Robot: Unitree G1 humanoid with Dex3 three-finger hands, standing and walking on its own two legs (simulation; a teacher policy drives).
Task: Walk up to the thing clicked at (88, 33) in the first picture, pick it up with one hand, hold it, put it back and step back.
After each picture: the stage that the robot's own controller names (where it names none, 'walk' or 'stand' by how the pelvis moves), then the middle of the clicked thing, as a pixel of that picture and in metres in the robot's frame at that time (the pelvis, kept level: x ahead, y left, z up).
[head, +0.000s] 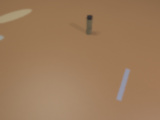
stand; (89, 25) +1.61 -0.09 -0.65
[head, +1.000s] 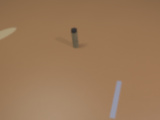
walk; (74, 38) +1.45 +0.19 -0.63
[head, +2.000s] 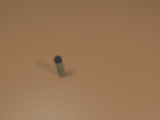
walk; (60, 67) +0.92 +0.30 -0.65
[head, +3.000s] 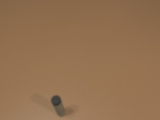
walk; (58, 106) +0.54 +0.25 -0.65
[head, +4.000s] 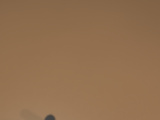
stand; out of the picture +0.42 +0.22 -0.65
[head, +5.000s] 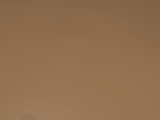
stand; out of the picture +0.40 +0.21 -0.66
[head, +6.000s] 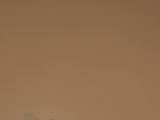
stand; out of the picture +0.40 +0.21 -0.66
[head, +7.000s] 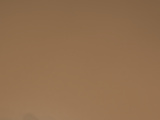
stand; out of the picture +0.39 +0.21 -0.66
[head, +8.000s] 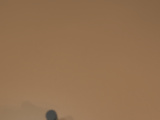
go down; out of the picture +0.40 +0.20 -0.65
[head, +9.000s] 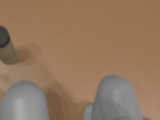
go down; (4, 48) +0.47 +0.26 -0.23
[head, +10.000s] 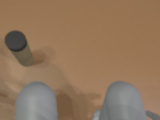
close in; (21, 51) +0.46 +0.25 -0.25
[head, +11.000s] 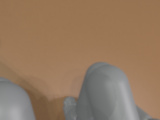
close in; out of the picture +0.45 +0.30 -0.16
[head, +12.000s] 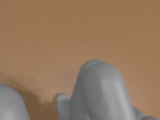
close; out of the picture +0.44 +0.31 -0.16
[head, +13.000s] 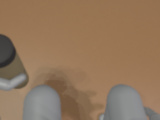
lift; (10, 68) +0.35 +0.24 -0.03
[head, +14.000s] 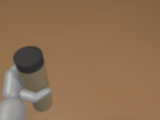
hold; (37, 83) +0.32 +0.16 +0.07
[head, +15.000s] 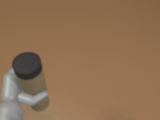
hold; (34, 86) +0.32 +0.17 +0.03
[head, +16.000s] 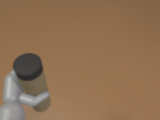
hold; (35, 87) +0.32 +0.17 +0.03
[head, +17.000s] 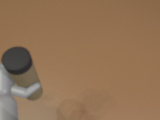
crouch; (26, 78) +0.36 +0.19 -0.02
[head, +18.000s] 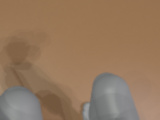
lower; out of the picture +0.50 +0.27 -0.05
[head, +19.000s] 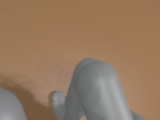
lower; out of the picture +0.45 +0.32 -0.17
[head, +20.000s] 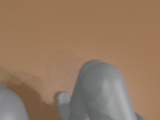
lower; out of the picture +0.44 +0.32 -0.16
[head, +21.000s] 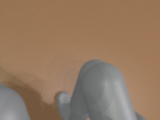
lower; out of the picture +0.43 +0.31 -0.16
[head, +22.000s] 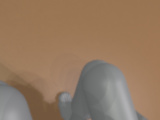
lower; out of the picture +0.43 +0.31 -0.16
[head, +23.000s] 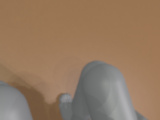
open; out of the picture +0.43 +0.31 -0.16
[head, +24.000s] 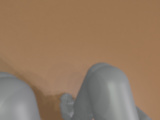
stand; out of the picture +0.43 +0.31 -0.17
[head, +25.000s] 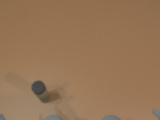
stand; (42, 93) +0.42 +0.23 -0.48
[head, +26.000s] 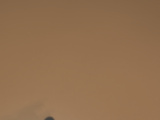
stand; out of the picture +0.40 +0.21 -0.60
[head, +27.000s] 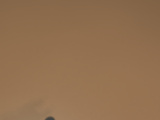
stand; out of the picture +0.39 +0.21 -0.60
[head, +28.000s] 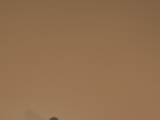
stand; out of the picture +0.40 +0.20 -0.64
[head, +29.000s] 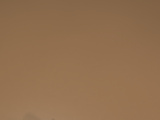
stand; out of the picture +0.39 +0.21 -0.66
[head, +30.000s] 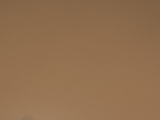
stand; out of the picture +0.38 +0.21 -0.66
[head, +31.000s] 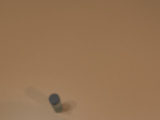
walk; (56, 104) +0.45 +0.20 -0.64
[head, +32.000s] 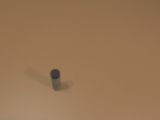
walk; (56, 80) +0.65 +0.16 -0.64
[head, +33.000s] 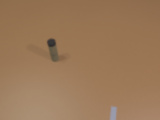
walk; (53, 50) +0.93 +0.29 -0.62
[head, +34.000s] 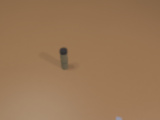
stand; (64, 59) +0.99 +0.18 -0.64
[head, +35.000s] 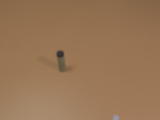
stand; (61, 61) +1.03 +0.22 -0.66
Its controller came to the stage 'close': yes
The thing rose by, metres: 0.68
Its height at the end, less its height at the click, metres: +0.00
